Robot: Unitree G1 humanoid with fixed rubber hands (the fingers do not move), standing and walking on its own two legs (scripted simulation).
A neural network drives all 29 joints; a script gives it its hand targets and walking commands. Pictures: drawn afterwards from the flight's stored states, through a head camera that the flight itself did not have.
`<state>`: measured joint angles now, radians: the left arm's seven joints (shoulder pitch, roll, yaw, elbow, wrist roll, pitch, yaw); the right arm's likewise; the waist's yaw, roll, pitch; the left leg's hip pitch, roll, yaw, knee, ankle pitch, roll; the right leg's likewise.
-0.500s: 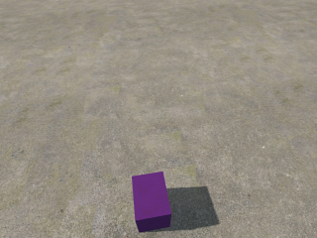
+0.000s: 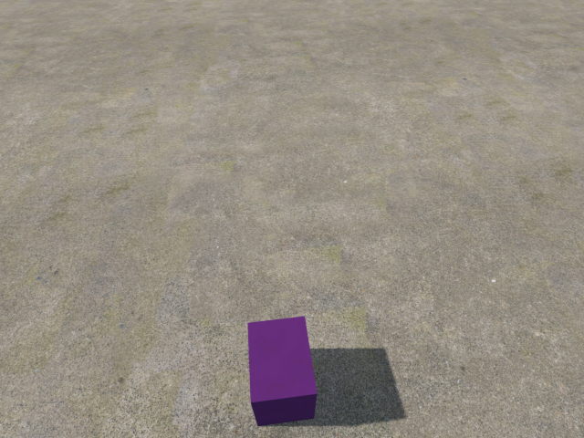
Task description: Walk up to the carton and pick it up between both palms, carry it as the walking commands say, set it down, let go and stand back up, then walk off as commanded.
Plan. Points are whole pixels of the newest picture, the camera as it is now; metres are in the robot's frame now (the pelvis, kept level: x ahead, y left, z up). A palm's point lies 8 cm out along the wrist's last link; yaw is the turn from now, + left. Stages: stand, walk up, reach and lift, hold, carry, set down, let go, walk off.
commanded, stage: walk up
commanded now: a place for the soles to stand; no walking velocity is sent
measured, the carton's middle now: (281, 371) +0.46 +0.06 -0.65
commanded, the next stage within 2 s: reach and lift in 1.00 s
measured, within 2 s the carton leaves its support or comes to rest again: neither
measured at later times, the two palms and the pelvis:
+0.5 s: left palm out of the picture +0.07 +0.25 -0.12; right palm out of the picture +0.05 -0.27 -0.12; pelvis +0.02 +0.00 +0.00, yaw +2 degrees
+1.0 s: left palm out of the picture +0.04 +0.25 -0.12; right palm out of the picture +0.07 -0.26 -0.12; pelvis +0.01 +0.00 +0.00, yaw +6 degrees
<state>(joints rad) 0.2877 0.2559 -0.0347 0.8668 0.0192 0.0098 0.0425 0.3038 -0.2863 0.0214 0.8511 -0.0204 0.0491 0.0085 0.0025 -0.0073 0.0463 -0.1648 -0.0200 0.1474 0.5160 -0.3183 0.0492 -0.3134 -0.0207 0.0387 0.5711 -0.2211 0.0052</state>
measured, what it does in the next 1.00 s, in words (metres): stands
